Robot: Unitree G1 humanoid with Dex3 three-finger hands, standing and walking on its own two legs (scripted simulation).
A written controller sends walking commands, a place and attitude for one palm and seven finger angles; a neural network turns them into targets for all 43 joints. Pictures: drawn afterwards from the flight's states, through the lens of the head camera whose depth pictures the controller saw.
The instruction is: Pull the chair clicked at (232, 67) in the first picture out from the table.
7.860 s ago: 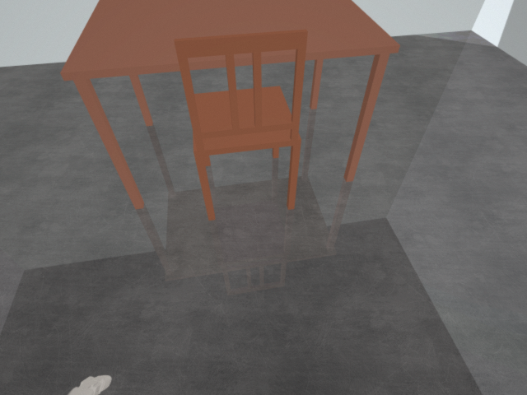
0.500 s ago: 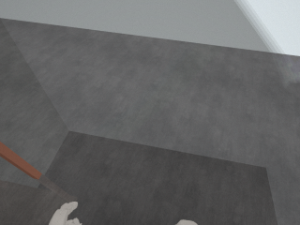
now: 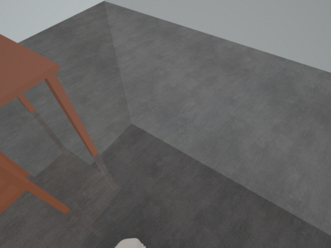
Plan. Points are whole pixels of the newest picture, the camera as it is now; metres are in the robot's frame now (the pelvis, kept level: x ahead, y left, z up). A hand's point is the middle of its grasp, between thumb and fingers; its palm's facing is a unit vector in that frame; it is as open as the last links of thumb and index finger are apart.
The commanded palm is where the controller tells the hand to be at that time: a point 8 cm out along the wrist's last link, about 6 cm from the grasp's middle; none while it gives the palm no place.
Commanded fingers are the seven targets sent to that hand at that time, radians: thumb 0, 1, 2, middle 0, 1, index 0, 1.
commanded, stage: turn to face it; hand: left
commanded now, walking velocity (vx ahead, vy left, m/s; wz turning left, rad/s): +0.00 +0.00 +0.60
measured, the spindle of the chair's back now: out of the picture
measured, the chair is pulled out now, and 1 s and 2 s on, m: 0.00 0.00 0.00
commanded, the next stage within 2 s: take the last steps up to it in 1.68 s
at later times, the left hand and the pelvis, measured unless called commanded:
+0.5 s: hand out of the picture +0.05 +0.26 -0.14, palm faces +0.29 -0.92 -0.27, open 7.4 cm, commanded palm none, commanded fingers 0.00 0.90 0.90 -0.20 -0.30 -0.20 -0.30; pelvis -0.01 +0.02 +0.00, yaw +16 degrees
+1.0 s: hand out of the picture -0.12 +0.21 -0.17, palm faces +0.60 -0.76 -0.24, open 7.4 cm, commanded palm none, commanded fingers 0.00 0.90 0.90 -0.20 -0.30 -0.20 -0.30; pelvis -0.04 +0.02 -0.01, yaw +37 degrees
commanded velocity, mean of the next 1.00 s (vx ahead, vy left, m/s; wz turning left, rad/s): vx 0.00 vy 0.00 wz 0.60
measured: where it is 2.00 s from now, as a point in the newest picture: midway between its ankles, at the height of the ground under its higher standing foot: outside the picture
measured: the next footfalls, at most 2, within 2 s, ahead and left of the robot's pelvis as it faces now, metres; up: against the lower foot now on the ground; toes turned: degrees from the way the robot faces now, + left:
left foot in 0.06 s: +0.04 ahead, +0.13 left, +0.00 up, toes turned +7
right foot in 0.60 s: +0.07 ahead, -0.10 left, +0.00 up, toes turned +19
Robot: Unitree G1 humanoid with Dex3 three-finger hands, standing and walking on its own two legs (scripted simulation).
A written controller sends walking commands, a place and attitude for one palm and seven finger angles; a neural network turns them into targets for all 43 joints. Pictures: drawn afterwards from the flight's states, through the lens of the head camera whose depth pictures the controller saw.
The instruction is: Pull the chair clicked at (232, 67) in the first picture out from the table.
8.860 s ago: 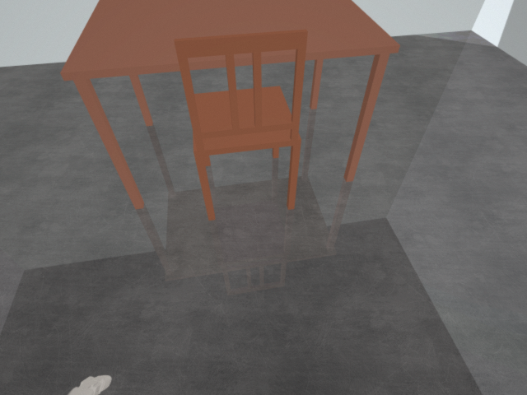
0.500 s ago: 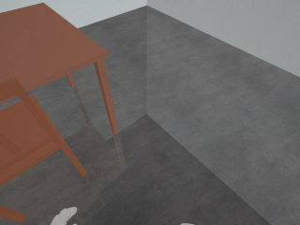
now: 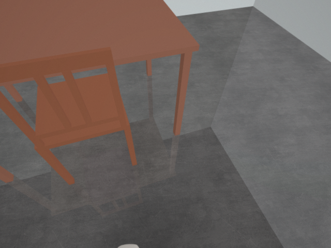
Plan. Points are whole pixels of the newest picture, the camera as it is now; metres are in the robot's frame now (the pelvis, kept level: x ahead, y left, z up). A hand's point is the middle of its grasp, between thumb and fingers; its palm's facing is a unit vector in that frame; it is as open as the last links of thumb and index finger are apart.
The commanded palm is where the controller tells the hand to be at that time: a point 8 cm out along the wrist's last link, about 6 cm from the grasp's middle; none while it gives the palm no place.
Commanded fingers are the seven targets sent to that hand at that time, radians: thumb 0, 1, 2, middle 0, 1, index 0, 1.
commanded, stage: turn to face it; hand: left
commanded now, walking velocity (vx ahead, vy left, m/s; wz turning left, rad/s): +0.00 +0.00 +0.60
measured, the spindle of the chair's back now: (55, 104) +0.58 +0.45 -0.10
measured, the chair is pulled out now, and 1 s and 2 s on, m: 0.00 0.00 0.00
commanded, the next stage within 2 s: take the last steps up to it in 0.68 s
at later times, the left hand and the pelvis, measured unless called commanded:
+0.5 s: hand out of the picture +0.07 +0.25 -0.13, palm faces +0.25 -0.93 -0.27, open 7.4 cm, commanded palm none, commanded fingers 0.00 0.90 0.90 -0.20 -0.30 -0.20 -0.30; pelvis -0.01 +0.02 +0.01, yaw +15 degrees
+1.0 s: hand out of the picture -0.09 +0.18 -0.17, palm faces +0.48 -0.86 -0.20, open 7.4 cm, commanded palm none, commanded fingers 0.00 0.90 0.90 -0.20 -0.30 -0.20 -0.30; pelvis -0.01 +0.01 +0.00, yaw +25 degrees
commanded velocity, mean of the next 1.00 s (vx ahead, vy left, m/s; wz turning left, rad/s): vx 0.07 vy -0.02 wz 0.29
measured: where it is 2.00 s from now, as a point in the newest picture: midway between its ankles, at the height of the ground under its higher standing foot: (153, 240)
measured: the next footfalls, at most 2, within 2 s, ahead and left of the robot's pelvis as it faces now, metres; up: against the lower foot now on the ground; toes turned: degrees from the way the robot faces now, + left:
left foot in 0.02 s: +0.04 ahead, +0.12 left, +0.00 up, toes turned +5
right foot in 0.58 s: +0.07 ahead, -0.10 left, +0.00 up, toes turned +16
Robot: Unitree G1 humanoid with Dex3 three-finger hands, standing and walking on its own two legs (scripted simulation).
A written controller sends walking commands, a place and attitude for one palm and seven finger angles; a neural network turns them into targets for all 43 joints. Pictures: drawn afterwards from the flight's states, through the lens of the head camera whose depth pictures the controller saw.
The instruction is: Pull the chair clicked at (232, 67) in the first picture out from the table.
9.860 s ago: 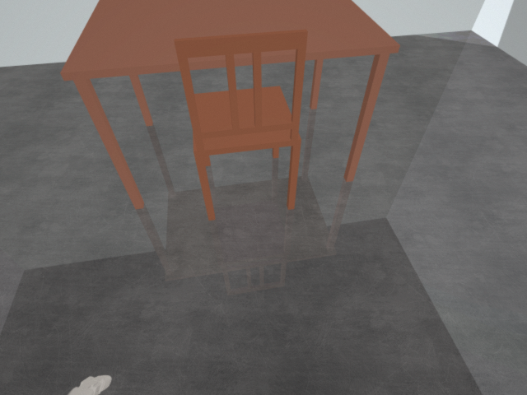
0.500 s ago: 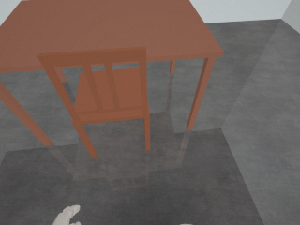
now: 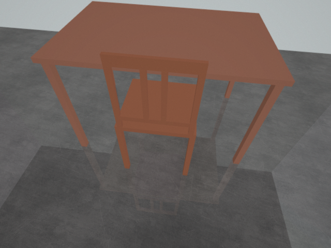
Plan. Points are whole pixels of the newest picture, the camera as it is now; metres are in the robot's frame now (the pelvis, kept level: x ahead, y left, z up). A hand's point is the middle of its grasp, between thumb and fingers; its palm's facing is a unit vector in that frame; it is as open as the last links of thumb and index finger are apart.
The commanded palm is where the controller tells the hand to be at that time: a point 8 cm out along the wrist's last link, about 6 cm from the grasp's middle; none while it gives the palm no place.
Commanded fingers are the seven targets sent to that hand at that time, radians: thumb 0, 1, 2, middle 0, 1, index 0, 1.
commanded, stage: take the last steps up to it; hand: left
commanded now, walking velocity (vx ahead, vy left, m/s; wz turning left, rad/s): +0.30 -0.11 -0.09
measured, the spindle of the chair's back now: (144, 96) +0.72 +0.15 -0.10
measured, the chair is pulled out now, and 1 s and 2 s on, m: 0.00 0.00 0.00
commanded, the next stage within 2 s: come to a stop and stand still in 0.72 s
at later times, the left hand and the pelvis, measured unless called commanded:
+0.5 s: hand (132, 221) +0.22 +0.12 -0.17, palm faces -0.02 -0.98 -0.22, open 7.3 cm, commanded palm none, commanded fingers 0.00 0.90 0.90 -0.20 -0.30 -0.20 -0.30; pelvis +0.13 -0.06 -0.02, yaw -2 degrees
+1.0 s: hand (149, 226) +0.22 +0.07 -0.18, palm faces +0.07 -0.99 -0.11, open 7.3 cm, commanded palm none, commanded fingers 0.00 0.90 0.90 -0.20 -0.30 -0.20 -0.30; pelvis +0.26 -0.07 +0.01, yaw -2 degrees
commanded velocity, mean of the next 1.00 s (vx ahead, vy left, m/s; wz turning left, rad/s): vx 0.14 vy -0.06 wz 0.00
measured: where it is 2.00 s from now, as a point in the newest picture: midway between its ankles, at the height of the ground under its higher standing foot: outside the picture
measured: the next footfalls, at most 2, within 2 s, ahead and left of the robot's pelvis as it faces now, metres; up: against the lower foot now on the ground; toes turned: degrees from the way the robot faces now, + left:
right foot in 0.42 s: +0.29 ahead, -0.13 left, +0.00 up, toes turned -3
left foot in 0.92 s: +0.31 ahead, +0.03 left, +0.00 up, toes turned +0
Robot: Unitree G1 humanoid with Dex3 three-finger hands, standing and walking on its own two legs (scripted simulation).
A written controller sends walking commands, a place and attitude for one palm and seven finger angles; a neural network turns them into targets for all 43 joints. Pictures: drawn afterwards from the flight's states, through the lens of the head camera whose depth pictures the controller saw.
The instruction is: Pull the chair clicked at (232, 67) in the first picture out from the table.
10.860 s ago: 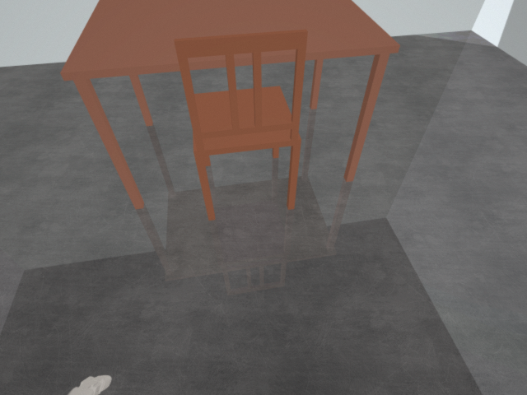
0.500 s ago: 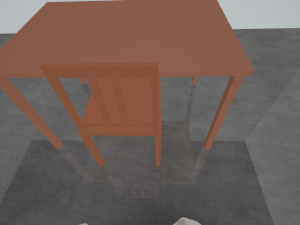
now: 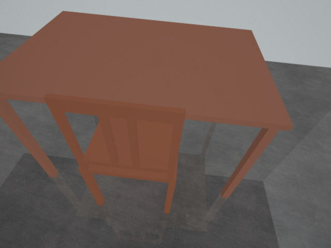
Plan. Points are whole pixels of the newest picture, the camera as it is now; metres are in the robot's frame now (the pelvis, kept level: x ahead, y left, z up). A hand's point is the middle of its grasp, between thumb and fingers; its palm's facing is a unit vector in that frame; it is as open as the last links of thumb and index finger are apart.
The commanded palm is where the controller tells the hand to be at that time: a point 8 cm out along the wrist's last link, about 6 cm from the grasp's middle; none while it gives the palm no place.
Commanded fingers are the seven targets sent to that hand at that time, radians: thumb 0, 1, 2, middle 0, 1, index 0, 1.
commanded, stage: come to a stop and stand still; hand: left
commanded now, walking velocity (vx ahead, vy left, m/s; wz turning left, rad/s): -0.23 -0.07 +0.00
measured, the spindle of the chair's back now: (110, 141) +0.46 +0.24 -0.11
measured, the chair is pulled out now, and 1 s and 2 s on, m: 0.00 0.00 0.00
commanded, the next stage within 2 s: look again from close up in 1.36 s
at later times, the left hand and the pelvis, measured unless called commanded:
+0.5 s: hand out of the picture -0.02 +0.17 -0.17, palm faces +0.01 -0.97 -0.24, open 7.4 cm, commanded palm none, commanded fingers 0.00 0.90 0.90 -0.20 -0.30 -0.20 -0.30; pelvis -0.03 -0.02 +0.00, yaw -1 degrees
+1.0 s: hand out of the picture -0.06 +0.10 -0.17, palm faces +0.08 -0.99 -0.14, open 7.4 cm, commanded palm none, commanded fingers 0.00 0.90 0.90 -0.20 -0.30 -0.20 -0.30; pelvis +0.00 -0.03 +0.00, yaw +0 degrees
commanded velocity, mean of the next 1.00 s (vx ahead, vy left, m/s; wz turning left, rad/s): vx -0.02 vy -0.02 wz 0.00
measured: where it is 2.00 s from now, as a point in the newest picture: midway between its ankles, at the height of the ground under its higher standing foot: outside the picture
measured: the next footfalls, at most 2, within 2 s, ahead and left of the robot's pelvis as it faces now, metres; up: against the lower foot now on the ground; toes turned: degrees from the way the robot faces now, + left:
none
